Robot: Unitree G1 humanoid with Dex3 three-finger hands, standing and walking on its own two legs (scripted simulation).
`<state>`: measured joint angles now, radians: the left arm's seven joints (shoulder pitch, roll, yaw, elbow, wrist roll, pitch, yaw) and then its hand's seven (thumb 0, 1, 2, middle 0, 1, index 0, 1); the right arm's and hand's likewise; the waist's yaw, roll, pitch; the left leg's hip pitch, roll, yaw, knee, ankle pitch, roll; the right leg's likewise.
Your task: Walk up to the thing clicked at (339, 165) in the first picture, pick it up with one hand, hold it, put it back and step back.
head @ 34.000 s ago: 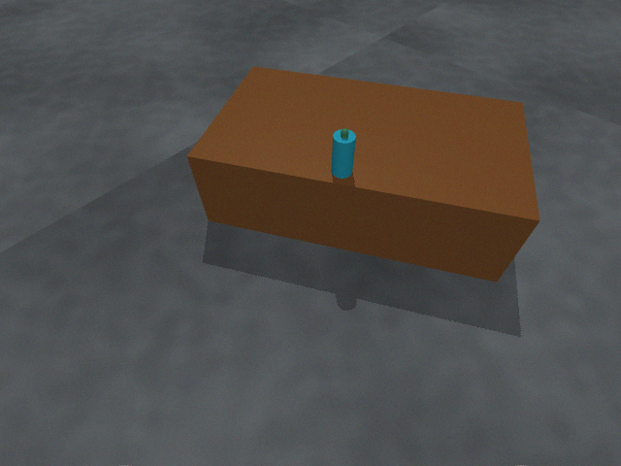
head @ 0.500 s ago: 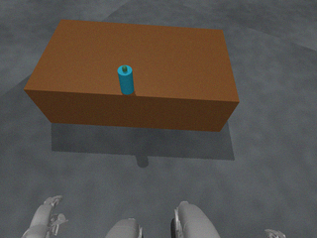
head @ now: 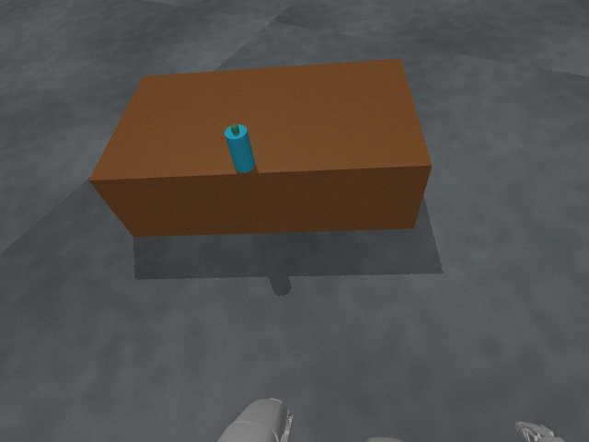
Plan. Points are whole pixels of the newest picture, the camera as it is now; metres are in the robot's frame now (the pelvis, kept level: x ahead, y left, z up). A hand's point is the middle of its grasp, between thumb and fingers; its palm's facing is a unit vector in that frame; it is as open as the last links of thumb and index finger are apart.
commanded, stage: step back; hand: left
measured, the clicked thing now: (239, 146) +0.98 +0.27 -0.32
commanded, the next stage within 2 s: stand in 0.98 s
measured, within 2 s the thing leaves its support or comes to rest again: neither
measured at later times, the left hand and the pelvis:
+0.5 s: hand out of the picture +0.02 +0.26 -0.15, palm faces +0.08 -0.91 -0.40, open 7.4 cm; pelvis -0.01 -0.01 -0.01, yaw +5 degrees
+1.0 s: hand out of the picture +0.09 +0.29 -0.16, palm faces +0.08 -0.92 -0.38, open 7.4 cm; pelvis +0.03 +0.02 -0.01, yaw +4 degrees
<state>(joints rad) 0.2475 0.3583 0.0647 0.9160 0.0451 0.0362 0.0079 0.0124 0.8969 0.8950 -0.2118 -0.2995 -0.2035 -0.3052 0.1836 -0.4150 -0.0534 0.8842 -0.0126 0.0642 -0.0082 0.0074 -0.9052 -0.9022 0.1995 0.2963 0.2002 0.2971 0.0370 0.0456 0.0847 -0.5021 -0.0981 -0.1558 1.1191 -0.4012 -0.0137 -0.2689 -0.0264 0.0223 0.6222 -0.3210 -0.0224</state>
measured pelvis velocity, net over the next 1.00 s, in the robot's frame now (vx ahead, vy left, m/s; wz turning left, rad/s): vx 0.03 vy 0.02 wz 0.08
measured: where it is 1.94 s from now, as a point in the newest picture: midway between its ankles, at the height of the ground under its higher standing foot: outside the picture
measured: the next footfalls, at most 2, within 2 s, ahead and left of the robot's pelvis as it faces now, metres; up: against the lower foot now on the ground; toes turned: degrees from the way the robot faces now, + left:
left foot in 0.16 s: -0.01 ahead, +0.14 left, +0.00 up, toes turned +4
left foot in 0.78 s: +0.11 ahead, +0.16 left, +0.00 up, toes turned +6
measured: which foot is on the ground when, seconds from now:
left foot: up 0.00-0.14, down 0.16-0.48, up 0.50-0.76, down 0.78-1.00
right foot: down 0.00-1.00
